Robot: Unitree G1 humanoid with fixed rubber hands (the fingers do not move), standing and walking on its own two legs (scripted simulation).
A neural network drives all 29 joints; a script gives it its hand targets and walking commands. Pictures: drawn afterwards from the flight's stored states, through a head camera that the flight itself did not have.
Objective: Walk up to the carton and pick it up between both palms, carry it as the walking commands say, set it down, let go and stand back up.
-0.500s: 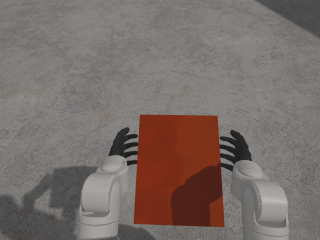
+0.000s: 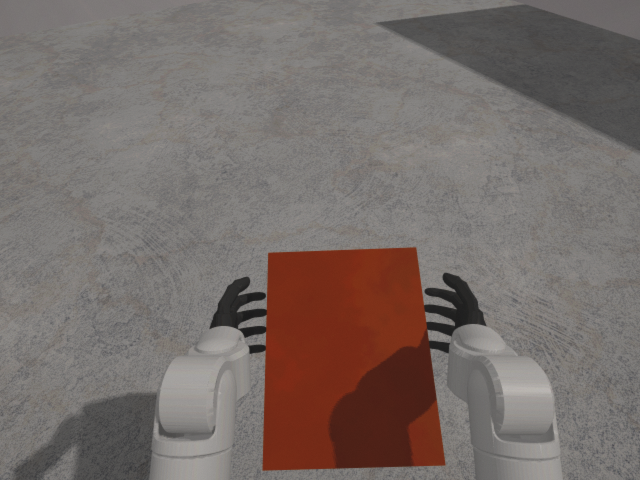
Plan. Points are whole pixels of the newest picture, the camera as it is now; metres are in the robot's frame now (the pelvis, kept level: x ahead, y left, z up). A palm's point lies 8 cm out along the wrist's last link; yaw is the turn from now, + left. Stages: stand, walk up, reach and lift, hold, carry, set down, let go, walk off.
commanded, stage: carry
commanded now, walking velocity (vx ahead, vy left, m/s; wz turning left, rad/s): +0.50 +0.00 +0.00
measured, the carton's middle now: (344, 356) +0.29 +0.00 -0.01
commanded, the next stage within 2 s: none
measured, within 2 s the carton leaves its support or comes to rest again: neither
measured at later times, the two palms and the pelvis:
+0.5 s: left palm (227, 175) +0.58 +0.19 +0.08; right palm (379, 160) +0.62 -0.08 +0.08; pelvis +0.32 +0.02 -0.01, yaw +3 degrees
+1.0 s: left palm (255, 90) +0.91 +0.18 +0.07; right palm (367, 81) +0.95 -0.08 +0.07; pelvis +0.65 +0.02 +0.00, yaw +6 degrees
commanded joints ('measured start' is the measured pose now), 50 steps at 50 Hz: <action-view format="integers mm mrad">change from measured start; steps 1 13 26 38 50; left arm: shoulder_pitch -477 -456 -454 -394 -525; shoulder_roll -1022 -1069 -1020 -1009 -1090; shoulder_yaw -498 -509 -592 -501 -566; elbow -147 -165 -176 -184 -212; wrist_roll -331 -332 -397 -303 -403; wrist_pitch -75 -100 -76 -80 -111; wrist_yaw -216 -204 -239 -177 -245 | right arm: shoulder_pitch -486 -402 -340 -385 -402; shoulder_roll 1056 1069 1027 997 1089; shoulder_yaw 524 527 482 510 504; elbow -196 -174 -184 -216 -196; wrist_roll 376 372 299 386 315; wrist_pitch -42 -43 -74 -32 -84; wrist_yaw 256 271 232 270 255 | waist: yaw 6 59 -20 70 50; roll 145 -88 70 115 -170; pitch -164 -360 -257 -407 -310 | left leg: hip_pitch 215 -513 573 15 -302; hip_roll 223 45 359 118 16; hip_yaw -159 -170 -448 28 -80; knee -174 576 -52 386 302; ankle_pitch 275 -188 773 775 5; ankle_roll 93 -21 192 -39 -26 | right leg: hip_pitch -58 755 -402 623 492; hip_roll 27 -314 -31 -20 -273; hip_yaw -78 265 59 -44 108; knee -354 -511 68 -440 -671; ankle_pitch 207 896 -46 613 586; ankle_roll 2 -190 -2 -137 -178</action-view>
